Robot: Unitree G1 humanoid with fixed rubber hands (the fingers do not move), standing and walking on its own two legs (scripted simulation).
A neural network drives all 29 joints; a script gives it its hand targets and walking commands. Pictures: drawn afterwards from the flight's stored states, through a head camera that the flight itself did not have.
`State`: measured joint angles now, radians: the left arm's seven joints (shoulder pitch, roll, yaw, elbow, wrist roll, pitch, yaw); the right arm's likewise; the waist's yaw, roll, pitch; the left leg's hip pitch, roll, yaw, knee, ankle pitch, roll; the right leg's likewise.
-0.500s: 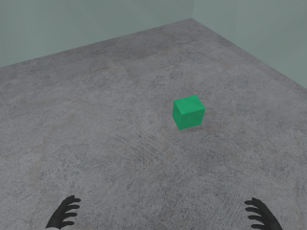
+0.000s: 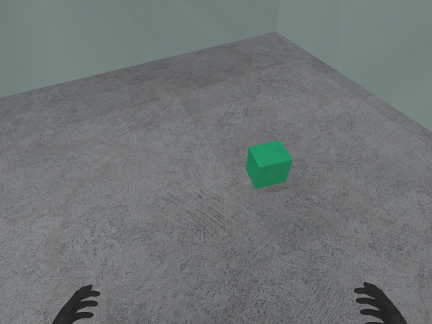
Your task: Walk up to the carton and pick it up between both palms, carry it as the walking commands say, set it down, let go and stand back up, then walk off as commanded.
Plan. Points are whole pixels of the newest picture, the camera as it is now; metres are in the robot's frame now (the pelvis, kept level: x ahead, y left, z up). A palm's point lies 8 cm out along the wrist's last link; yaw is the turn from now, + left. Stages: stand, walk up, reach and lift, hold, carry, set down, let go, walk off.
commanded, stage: stand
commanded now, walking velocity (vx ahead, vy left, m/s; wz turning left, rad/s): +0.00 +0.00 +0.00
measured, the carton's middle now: (267, 164) +1.05 -0.24 -0.67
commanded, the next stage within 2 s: walk up in 1.44 s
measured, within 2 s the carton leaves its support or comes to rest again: neither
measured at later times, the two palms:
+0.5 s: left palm out of the picture +0.11 +0.31 -0.08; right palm out of the picture +0.13 -0.30 -0.08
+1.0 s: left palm out of the picture +0.10 +0.31 -0.08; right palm out of the picture +0.10 -0.32 -0.09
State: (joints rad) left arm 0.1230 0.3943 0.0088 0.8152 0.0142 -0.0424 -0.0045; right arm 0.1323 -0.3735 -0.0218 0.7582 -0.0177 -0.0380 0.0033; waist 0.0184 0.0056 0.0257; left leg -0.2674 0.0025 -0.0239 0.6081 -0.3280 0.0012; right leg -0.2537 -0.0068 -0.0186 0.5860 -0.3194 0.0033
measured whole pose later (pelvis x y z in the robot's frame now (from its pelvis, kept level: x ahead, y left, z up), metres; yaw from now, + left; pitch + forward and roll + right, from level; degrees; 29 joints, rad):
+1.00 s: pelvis +0.00 -0.01 +0.02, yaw -1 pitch -2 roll +0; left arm 0.08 0.41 -0.01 1.06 0.01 -0.03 0.00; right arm 0.09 -0.39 -0.01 1.03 -0.01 -0.02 0.00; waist 0.01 0.02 0.05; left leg -0.12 0.02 -0.01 0.35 -0.19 -0.02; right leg -0.12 0.01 -0.01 0.35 -0.19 -0.01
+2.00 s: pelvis +0.08 +0.03 +0.01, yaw -5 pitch -2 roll +0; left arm 0.28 0.48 0.08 0.83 0.02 -0.03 -0.06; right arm 0.31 -0.45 -0.09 0.81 -0.03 -0.10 0.03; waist -0.01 -0.04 0.05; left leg -0.09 0.00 0.10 0.41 -0.30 0.03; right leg -0.41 0.01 0.07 0.98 -0.32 -0.03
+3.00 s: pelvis +0.44 -0.04 -0.01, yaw -12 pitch -1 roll +0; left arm 0.26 0.48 0.09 0.67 0.03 -0.06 -0.07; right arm 0.44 -0.49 -0.08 0.64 -0.01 -0.09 0.03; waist -0.05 -0.01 0.06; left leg -0.21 0.11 0.06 0.67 -0.42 0.00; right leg -0.37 -0.02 -0.04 0.57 -0.19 -0.04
